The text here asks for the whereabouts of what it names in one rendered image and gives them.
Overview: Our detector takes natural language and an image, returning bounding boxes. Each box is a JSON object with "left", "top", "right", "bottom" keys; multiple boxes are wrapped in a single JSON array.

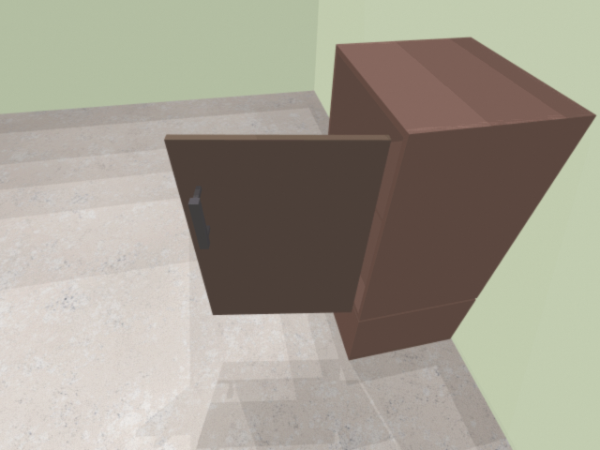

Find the handle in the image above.
[{"left": 188, "top": 186, "right": 210, "bottom": 249}]

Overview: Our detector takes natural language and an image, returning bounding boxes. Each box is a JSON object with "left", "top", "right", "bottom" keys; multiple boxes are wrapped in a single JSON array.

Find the cupboard door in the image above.
[{"left": 164, "top": 134, "right": 391, "bottom": 315}]

